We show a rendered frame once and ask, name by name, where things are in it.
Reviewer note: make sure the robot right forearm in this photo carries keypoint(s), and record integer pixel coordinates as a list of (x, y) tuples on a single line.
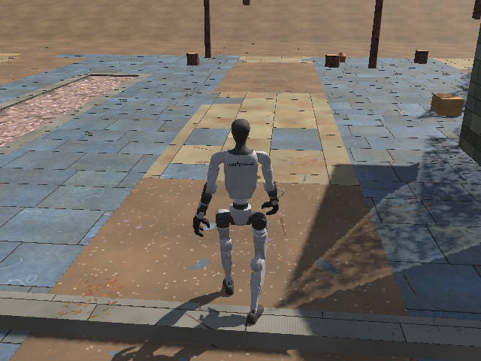
[(273, 196)]

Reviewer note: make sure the right robot hand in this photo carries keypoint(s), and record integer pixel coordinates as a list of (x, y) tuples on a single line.
[(273, 211)]

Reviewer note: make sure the left robot hand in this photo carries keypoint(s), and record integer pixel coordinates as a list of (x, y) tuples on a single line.
[(197, 227)]

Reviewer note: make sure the robot right thigh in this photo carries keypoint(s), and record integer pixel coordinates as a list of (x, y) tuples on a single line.
[(260, 238)]

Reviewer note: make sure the robot left forearm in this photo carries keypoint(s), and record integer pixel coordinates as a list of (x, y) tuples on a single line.
[(203, 204)]

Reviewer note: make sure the right robot upper arm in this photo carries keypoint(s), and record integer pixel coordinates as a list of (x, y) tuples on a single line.
[(267, 171)]

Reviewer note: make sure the left robot upper arm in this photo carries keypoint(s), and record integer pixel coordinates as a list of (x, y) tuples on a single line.
[(213, 171)]

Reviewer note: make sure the robot right foot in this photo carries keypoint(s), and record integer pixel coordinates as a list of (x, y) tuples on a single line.
[(252, 318)]

